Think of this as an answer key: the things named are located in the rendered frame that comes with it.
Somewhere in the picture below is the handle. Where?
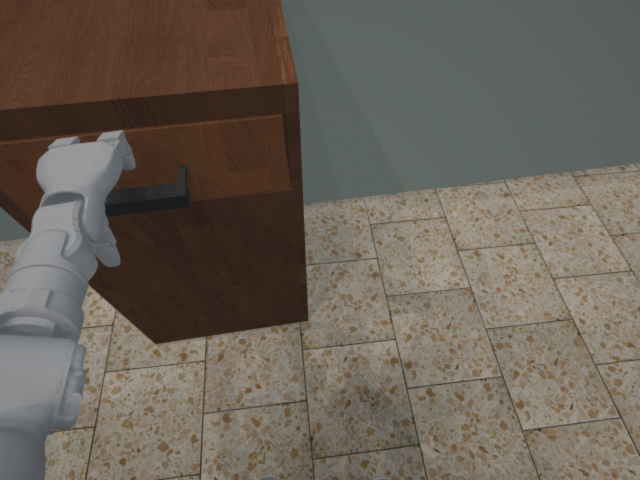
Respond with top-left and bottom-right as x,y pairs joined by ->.
105,165 -> 190,217

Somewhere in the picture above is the robot left forearm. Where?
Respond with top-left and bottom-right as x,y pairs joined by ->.
0,186 -> 106,344

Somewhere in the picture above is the drawer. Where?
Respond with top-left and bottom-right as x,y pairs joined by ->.
0,114 -> 289,219

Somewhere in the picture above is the cabinet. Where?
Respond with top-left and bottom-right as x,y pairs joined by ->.
0,0 -> 308,344

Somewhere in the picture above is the left robot upper arm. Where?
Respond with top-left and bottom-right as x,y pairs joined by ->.
0,334 -> 87,480

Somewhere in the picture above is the left robot hand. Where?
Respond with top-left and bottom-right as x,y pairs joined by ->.
36,130 -> 136,267

